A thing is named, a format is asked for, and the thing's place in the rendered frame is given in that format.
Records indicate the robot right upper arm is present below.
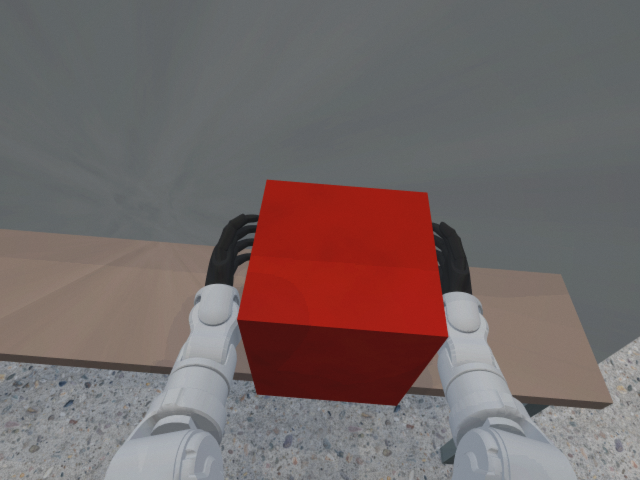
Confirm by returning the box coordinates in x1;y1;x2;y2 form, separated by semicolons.
451;426;576;480

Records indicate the robot left upper arm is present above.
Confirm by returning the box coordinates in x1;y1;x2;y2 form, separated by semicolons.
106;428;224;480

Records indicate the robot left hand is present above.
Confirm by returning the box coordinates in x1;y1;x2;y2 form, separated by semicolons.
205;214;259;287

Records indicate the table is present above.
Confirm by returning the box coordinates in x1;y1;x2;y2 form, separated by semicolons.
0;229;613;464

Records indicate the left robot forearm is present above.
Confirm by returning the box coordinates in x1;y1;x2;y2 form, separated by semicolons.
104;284;241;480

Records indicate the right robot forearm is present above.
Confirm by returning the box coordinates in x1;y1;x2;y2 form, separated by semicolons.
437;292;577;480

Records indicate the carton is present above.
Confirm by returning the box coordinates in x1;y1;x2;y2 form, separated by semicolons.
237;180;448;406

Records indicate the robot right hand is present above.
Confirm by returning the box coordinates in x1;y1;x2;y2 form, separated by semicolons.
432;222;472;295

